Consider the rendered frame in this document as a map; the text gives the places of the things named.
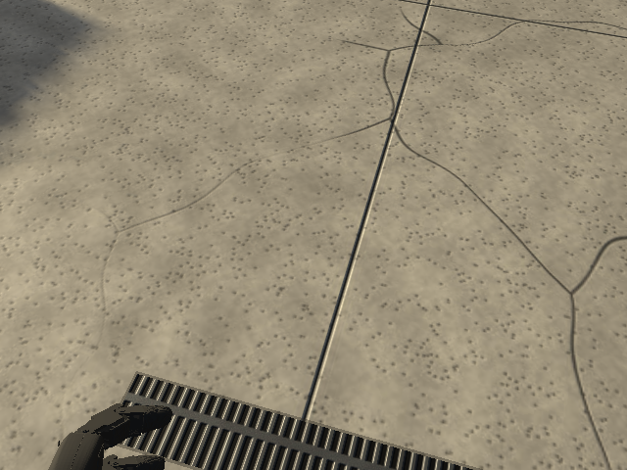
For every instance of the robot left hand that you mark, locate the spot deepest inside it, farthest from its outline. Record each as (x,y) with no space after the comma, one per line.
(84,449)

